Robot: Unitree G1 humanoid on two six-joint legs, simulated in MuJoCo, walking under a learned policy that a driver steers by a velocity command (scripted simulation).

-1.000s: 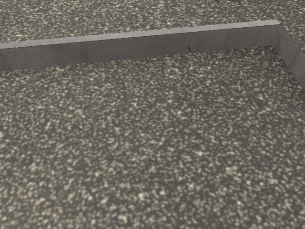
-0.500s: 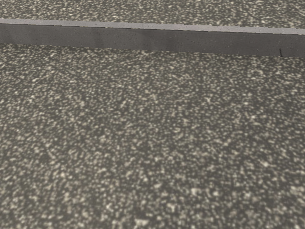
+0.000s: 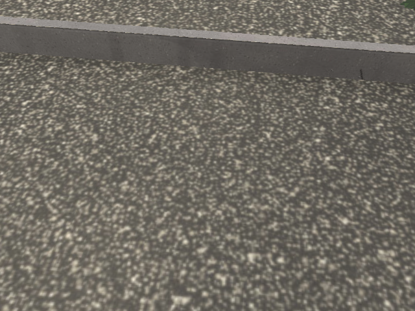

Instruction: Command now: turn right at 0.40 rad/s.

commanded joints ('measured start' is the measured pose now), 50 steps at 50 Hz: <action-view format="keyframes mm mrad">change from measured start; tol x16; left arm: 1 -7 50 18 -77 4 8 1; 10 267 294 76 -63 12 -68 -29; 14 109 125 19 -104 3 -115 -14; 36 345 -12 -31 -72 46 -115 13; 40 31 125 -3 -140 26 -168 6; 50 -59 37 -22 -196 33 -100 26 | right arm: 1 -74 -172 -56 -55 8 -16 -2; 29 -305 -93 -14 -60 43 -130 105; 32 -191 -142 -32 -36 37 -129 106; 35 246 -269 -72 52 24 -107 77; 50 74 -228 -57 34 46 -28 15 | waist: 1 -8 134 -56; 7 27 132 -90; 10 80 -315 -45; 13 18 -79 47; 30 68 -102 90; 34 -137 -105 -191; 36 -57 325 -452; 40 -61 -28 -118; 50 -35 101 -161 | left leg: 1 65 289 -166 -157 482 210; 7 -58 260 -92 -139 -192 132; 9 -371 108 89 400 -329 -4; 10 -671 -64 -61 620 -403 -36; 22 -503 -1 -120 185 355 -67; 30 -455 -12 -46 -12 325 32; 34 61 -102 -13 -3 277 145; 36 684 342 -849 -69 292 410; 44 -17 133 -357 -218 829 302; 50 -74 56 -337 -147 632 200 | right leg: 1 -73 -45 17 26 26 18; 8 374 61 -117 -439 186 -126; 10 497 -340 778 -777 -97 -428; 11 468 -368 776 -839 -186 -434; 19 439 -148 305 -806 406 -262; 29 483 -183 150 -807 592 -238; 34 483 -141 28 -291 1363 -158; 35 230 -85 9 32 988 -119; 36 -151 138 78 394 -22 -40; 50 -2 55 77 -210 426 50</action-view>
